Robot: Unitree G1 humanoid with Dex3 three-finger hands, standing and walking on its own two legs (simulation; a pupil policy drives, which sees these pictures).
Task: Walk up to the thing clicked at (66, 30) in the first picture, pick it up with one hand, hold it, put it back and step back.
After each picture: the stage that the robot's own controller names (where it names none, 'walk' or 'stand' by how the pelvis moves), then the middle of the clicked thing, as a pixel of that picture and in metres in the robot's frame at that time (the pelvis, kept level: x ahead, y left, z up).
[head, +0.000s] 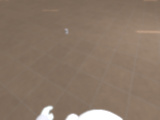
stand; (66, 31) +2.22 +0.75 -0.72
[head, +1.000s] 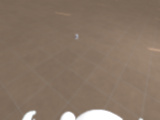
walk; (76, 36) +2.15 +0.35 -0.69
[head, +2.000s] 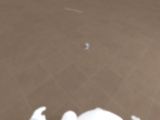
walk; (86, 46) +1.49 +0.02 -0.71
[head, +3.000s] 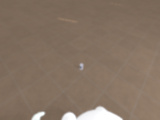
walk; (81, 66) +0.98 +0.10 -0.72
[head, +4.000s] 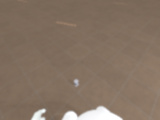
walk; (76, 82) +0.62 +0.17 -0.71
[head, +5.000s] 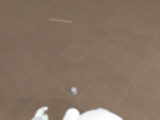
stand; (74, 90) +0.42 +0.20 -0.70
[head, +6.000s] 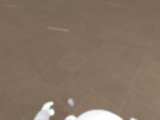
stand; (70, 102) +0.33 +0.22 -0.72
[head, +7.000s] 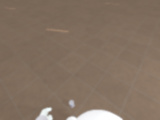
stand; (71, 103) +0.32 +0.22 -0.72
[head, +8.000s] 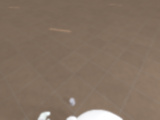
stand; (72, 101) +0.35 +0.21 -0.73
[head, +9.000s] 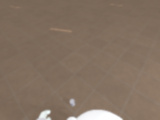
stand; (72, 102) +0.34 +0.21 -0.73
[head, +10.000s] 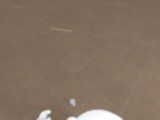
go down; (72, 102) +0.34 +0.21 -0.73
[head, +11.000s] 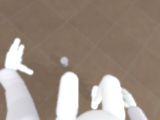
go down; (64, 61) +0.44 +0.21 -0.35
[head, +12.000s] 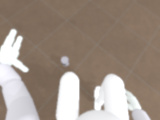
go down; (65, 61) +0.44 +0.20 -0.31
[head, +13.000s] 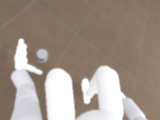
close in; (42, 56) +0.44 +0.24 -0.23
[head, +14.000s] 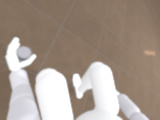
close; (24, 54) +0.43 +0.26 -0.23
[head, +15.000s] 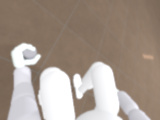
lift; (29, 54) +0.42 +0.24 -0.23
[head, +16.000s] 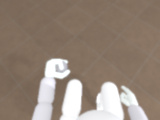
lift; (62, 69) +0.34 +0.20 -0.03
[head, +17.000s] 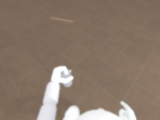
hold; (66, 78) +0.31 +0.17 -0.01
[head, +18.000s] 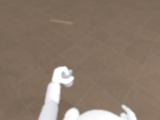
hold; (67, 78) +0.32 +0.17 -0.02
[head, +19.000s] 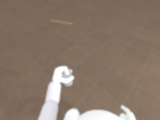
crouch; (67, 78) +0.32 +0.17 -0.02
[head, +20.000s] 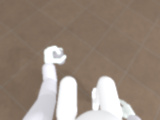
crouch; (59, 57) +0.45 +0.20 -0.10
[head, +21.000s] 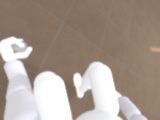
lower; (21, 50) +0.45 +0.26 -0.24
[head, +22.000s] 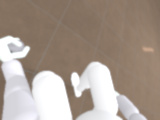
lower; (17, 49) +0.45 +0.27 -0.24
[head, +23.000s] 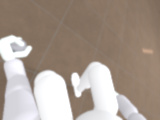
lower; (19, 49) +0.45 +0.27 -0.24
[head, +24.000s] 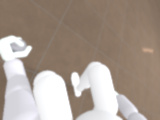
lower; (19, 49) +0.45 +0.27 -0.24
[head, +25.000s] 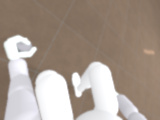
loosen; (24, 49) +0.45 +0.25 -0.24
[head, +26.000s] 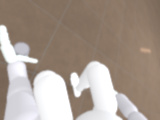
withdraw; (22, 51) +0.44 +0.25 -0.24
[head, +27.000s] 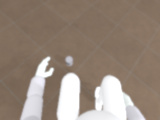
walk; (69, 61) +0.47 +0.18 -0.34
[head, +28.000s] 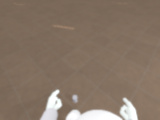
stand; (75, 98) +0.39 +0.16 -0.66
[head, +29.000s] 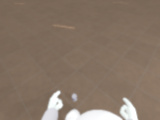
stand; (74, 97) +0.40 +0.17 -0.67
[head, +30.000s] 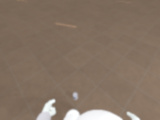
stand; (75, 96) +0.40 +0.17 -0.69
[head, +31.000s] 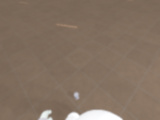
walk; (76, 95) +0.41 +0.18 -0.72
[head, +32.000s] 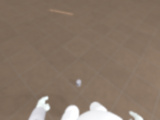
walk; (78, 83) +0.50 +0.10 -0.71
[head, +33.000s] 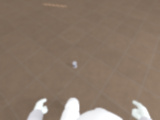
walk; (74, 64) +0.75 +0.24 -0.69
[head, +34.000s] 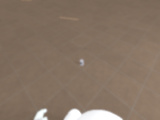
stand; (81, 62) +1.02 +0.20 -0.70
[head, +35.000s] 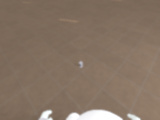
stand; (80, 64) +1.02 +0.19 -0.72
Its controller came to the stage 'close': yes
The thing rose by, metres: 0.70
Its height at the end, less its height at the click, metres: +0.00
